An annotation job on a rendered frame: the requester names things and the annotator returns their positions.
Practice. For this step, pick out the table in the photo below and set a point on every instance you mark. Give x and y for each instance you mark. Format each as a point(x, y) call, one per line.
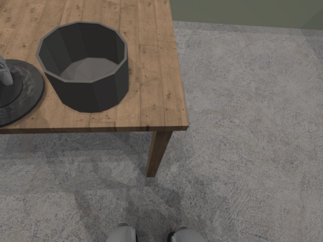
point(155, 101)

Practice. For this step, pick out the right robot thigh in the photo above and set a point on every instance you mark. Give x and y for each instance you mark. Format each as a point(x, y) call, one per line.
point(187, 235)

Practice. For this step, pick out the left robot hand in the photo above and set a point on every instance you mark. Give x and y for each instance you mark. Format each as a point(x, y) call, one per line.
point(5, 75)

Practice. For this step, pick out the left robot shin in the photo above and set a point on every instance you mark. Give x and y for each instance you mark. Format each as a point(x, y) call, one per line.
point(123, 224)

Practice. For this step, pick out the pot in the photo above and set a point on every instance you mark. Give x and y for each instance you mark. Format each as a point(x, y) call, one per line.
point(87, 65)

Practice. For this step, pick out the lid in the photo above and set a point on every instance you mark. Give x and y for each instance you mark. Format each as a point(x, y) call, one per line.
point(20, 98)

